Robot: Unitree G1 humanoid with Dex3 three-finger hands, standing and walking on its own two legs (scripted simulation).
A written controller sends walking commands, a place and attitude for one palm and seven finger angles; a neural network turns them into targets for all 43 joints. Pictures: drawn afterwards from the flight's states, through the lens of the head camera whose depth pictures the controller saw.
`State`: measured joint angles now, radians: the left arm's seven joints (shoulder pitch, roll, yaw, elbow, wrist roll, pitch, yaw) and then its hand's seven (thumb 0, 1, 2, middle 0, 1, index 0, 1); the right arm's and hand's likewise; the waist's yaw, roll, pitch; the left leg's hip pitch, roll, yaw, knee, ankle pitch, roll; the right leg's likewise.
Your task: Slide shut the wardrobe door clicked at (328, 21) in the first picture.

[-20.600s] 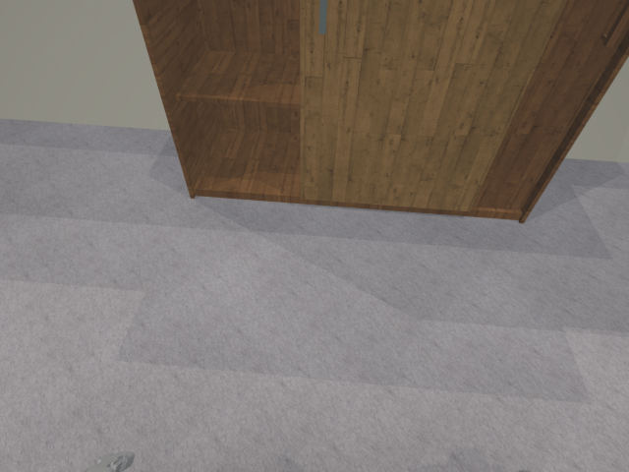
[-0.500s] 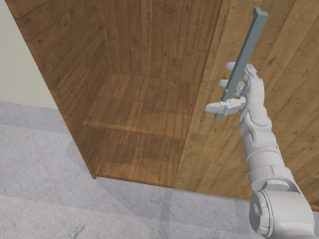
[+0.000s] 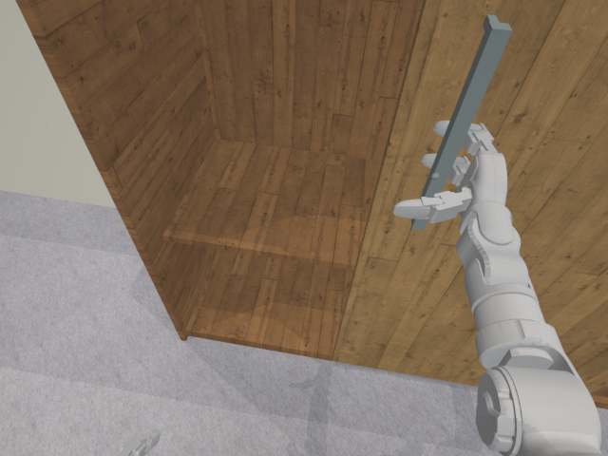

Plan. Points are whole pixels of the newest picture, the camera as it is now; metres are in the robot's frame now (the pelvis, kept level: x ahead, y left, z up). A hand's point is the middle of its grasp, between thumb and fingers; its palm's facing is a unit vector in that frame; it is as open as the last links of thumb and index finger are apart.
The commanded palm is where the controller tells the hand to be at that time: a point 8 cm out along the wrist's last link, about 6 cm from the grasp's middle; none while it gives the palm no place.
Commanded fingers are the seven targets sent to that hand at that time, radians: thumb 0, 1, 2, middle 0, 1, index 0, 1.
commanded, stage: grip the handle and tug to test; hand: right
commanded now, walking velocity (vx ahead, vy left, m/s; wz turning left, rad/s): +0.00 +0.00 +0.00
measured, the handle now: (448, 141) +0.51 -0.13 +0.18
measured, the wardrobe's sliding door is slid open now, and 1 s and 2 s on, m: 0.51 0.51 0.51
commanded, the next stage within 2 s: tug the door sideways, standing still in 1.52 s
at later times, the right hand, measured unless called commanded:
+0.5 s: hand (434, 174) +0.45 -0.11 +0.16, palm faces +0.06 +1.00 +0.01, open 10.2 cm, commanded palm +0.42 -0.16 +0.16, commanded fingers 0.00 -0.48 -0.72 0.41 1.34 0.41 1.34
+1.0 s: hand (431, 172) +0.45 -0.11 +0.16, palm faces +0.06 +1.00 +0.02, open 5.8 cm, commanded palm +0.42 -0.16 +0.16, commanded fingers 0.00 -0.90 -0.90 0.45 1.40 0.45 1.40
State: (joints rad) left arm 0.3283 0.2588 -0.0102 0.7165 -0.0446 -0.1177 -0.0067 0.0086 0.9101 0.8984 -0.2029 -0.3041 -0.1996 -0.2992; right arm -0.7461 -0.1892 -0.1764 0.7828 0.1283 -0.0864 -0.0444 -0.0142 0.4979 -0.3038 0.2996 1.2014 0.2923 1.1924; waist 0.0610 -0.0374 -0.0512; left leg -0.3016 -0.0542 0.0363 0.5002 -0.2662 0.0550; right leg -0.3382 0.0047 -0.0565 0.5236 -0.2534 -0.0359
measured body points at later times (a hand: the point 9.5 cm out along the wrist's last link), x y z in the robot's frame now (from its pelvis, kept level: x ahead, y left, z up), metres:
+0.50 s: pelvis +0.00 -0.01 +0.00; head +0.02 +0.00 +0.45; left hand +0.09 +0.24 -0.12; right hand +0.44 -0.16 +0.17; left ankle -0.01 +0.08 -0.74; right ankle +0.01 -0.10 -0.74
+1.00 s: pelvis +0.01 +0.00 +0.00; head +0.02 +0.01 +0.45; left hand +0.10 +0.25 -0.11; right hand +0.44 -0.16 +0.17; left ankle -0.01 +0.08 -0.74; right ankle +0.01 -0.10 -0.74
